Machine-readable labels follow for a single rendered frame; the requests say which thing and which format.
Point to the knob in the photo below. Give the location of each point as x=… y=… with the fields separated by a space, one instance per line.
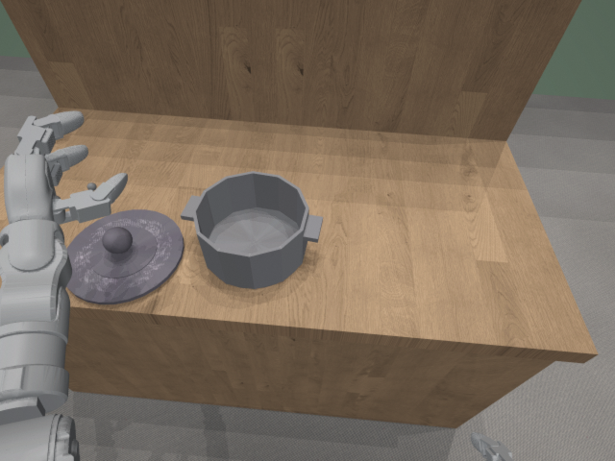
x=117 y=240

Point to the robot right hand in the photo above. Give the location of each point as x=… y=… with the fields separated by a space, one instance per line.
x=490 y=449

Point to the left robot forearm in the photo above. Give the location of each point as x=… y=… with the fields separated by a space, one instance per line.
x=34 y=319

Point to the pot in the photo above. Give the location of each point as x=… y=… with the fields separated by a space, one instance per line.
x=253 y=228

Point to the table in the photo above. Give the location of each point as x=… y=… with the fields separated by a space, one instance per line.
x=433 y=290

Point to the robot left hand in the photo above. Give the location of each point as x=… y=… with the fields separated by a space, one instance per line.
x=31 y=173

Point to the left robot upper arm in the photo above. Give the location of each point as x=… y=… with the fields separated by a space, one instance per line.
x=47 y=438

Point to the lid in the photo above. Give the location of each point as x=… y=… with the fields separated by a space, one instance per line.
x=101 y=277

